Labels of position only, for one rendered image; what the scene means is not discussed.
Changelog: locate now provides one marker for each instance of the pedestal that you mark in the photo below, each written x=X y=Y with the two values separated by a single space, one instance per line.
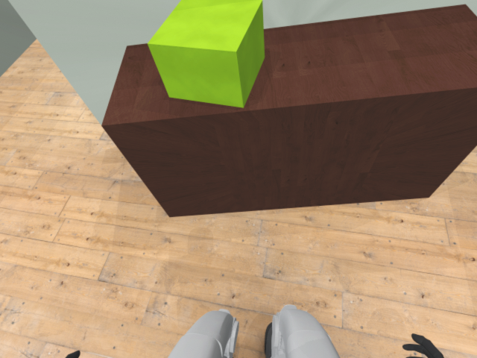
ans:
x=373 y=108

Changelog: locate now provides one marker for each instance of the right robot hand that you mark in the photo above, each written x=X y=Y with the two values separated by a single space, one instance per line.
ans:
x=424 y=346

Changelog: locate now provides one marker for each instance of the robot left thigh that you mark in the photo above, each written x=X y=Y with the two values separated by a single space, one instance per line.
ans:
x=212 y=335

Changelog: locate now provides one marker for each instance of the carton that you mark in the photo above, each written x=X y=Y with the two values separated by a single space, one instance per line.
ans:
x=210 y=50

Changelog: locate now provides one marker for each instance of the robot right shin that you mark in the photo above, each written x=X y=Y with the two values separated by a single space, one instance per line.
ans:
x=274 y=352

